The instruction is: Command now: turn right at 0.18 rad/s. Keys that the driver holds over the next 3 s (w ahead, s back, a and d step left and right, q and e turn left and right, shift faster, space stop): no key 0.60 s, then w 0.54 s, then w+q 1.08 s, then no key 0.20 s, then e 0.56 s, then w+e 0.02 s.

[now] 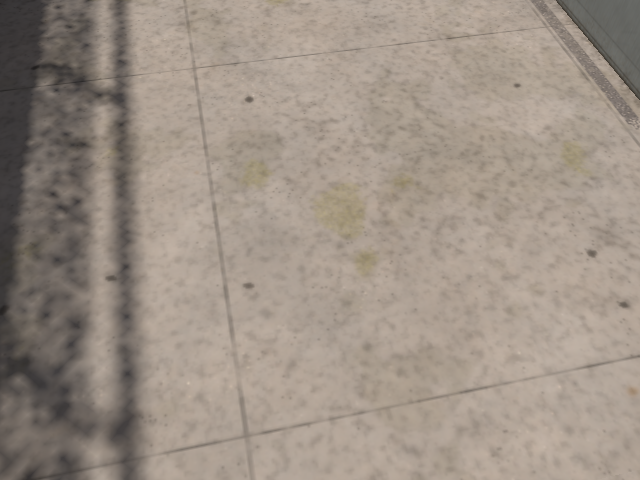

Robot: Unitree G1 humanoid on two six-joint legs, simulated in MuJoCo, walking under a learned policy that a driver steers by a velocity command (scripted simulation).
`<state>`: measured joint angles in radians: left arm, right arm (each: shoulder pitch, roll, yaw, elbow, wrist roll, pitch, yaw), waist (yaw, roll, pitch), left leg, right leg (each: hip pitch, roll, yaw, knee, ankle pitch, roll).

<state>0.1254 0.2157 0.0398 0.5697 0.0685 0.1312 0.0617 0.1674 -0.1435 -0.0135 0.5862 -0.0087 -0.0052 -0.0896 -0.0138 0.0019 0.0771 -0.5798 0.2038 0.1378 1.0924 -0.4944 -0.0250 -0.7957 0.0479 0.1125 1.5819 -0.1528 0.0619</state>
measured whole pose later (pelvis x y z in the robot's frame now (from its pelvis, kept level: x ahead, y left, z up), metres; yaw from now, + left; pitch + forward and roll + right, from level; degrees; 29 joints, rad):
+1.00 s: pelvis +0.18 -0.10 +0.08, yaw +0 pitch +2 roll +0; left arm 0.48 0.19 0.05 0.77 0.03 -0.09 0.00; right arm 0.23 -0.27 -0.08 0.74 -0.03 -0.04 0.04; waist 0.02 0.05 -0.07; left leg -0.57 -0.02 -0.08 1.08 -0.23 0.07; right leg -0.16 0.08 -0.05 0.37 -0.25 -0.10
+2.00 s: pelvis +0.77 +0.00 +0.06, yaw +26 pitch +2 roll +0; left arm 0.07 0.23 0.01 0.64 0.04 -0.07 0.01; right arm 0.43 -0.28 -0.07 0.81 -0.01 -0.04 0.00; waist -0.09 0.02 0.04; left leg -0.24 -0.13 -0.11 1.09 -0.44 0.09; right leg -0.46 0.03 -0.03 0.59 -0.16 -0.05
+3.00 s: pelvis +0.98 +0.14 +0.07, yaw +23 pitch +0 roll +2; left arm 0.28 0.24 0.05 0.77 0.02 0.04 0.00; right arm 0.22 -0.26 -0.06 0.80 -0.02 0.05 -0.04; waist 0.01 0.03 0.01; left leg -0.45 0.01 0.10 0.86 -0.43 0.00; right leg -0.27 0.02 -0.01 0.56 -0.30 -0.07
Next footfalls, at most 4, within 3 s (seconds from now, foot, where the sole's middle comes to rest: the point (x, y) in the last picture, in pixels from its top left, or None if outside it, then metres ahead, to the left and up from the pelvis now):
0.10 right None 0.08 -0.21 -0.70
0.44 left None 0.14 0.00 -0.70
0.82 right None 0.19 -0.16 -0.70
1.38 left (323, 415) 0.56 0.01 -0.70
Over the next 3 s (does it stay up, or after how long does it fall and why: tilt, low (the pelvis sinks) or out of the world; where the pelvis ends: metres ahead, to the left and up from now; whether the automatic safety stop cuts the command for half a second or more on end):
stays up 0.98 0.14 0.07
